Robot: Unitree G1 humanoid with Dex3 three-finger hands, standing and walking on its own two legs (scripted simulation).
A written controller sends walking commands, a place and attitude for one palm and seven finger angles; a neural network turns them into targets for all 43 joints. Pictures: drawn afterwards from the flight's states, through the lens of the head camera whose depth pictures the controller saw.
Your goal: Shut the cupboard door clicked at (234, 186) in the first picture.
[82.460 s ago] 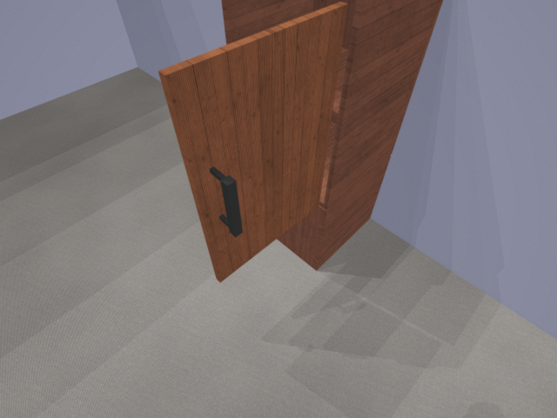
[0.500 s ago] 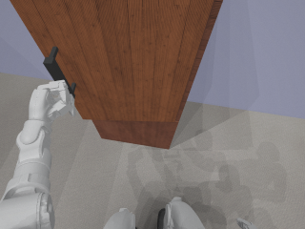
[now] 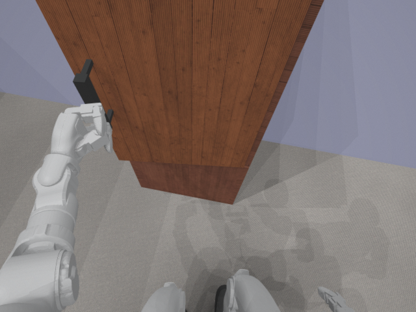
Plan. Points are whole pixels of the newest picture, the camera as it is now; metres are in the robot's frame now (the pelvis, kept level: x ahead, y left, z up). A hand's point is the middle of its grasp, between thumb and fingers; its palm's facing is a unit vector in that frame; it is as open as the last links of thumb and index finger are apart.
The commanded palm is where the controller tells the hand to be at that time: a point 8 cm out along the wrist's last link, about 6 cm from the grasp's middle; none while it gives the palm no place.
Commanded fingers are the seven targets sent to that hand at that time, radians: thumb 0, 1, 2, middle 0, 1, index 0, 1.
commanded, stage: push the door shut along its arc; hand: left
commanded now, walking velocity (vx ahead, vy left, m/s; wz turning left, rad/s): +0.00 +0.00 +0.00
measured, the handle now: (98, 99) +0.52 +0.23 +0.05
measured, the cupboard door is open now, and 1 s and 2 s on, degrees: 8 0 0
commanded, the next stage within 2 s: pull the fist back off the door in 0.82 s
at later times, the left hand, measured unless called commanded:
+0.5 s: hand (109, 115) +0.47 +0.20 +0.05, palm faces -0.18 -0.98 -0.03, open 3.1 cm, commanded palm +0.48 +0.22 +0.05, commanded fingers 0.00 0.90 0.90 -1.30 -1.50 -1.30 -1.50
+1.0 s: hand (115, 106) +0.49 +0.19 +0.05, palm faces -0.17 -0.98 -0.01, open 3.4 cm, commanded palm +0.52 +0.20 +0.05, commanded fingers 0.00 0.90 0.90 -1.30 -1.50 -1.30 -1.50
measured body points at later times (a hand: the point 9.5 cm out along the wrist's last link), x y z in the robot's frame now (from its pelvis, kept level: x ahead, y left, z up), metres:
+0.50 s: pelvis -0.01 +0.00 -0.01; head +0.12 +0.03 +0.42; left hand +0.48 +0.25 +0.06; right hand +0.02 -0.28 -0.12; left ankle -0.02 +0.07 -0.66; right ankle +0.06 -0.09 -0.66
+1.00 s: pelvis -0.03 +0.00 -0.03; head +0.12 +0.05 +0.39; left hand +0.50 +0.24 +0.06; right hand +0.00 -0.27 -0.13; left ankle -0.02 +0.07 -0.66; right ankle +0.06 -0.09 -0.66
